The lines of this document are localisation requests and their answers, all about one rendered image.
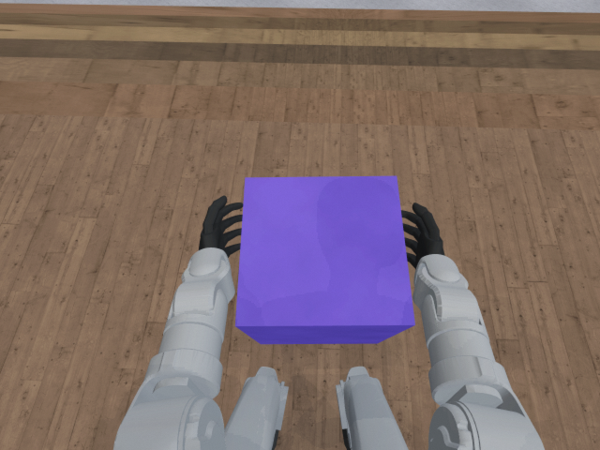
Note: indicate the robot left thigh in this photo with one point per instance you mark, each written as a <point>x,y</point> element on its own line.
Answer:
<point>257,414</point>

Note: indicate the robot left upper arm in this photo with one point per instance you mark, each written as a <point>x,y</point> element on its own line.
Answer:
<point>191,422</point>

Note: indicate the robot thigh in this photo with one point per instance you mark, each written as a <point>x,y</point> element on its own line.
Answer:
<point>365,413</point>
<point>257,414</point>

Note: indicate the robot left forearm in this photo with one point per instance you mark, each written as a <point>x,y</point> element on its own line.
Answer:
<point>187,362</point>

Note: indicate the robot right thigh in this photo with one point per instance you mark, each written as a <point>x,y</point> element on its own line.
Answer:
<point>365,413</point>

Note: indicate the robot right upper arm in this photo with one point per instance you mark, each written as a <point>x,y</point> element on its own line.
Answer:
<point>458,425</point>

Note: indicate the robot right forearm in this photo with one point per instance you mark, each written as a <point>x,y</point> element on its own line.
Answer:
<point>463,366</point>

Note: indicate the robot left hand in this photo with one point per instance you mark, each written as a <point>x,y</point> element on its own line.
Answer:
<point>213,227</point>

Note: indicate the robot right hand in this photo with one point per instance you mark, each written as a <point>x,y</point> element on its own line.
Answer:
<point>427,234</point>

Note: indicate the carton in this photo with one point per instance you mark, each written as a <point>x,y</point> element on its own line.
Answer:
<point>323,261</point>

